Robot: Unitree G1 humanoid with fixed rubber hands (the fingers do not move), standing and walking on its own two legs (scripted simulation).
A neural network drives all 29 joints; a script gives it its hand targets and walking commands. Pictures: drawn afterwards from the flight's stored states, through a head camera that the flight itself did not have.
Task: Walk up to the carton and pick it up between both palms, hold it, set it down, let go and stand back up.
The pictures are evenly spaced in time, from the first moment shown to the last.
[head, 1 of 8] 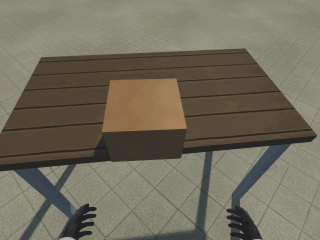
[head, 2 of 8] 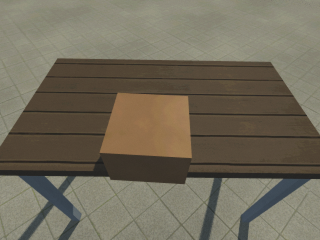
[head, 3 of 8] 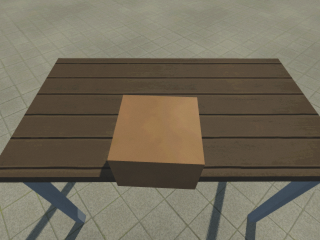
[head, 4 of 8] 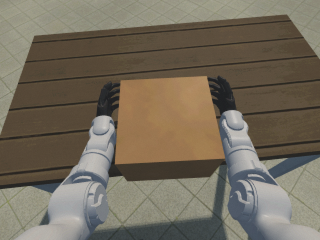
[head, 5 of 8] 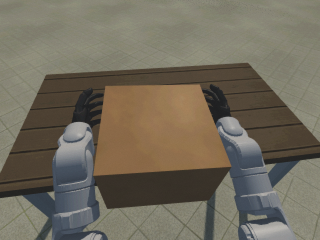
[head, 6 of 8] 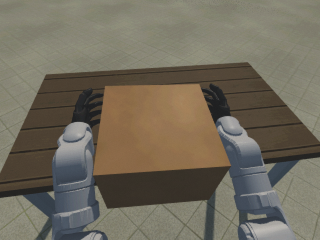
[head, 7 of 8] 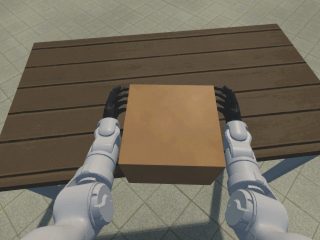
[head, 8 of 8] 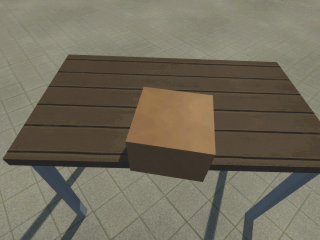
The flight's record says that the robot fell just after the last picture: no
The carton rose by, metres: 0.15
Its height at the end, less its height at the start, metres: +0.00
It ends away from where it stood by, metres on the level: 0.02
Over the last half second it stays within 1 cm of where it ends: yes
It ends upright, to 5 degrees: yes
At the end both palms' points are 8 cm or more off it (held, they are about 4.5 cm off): yes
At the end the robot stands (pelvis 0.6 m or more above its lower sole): yes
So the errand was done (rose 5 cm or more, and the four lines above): yes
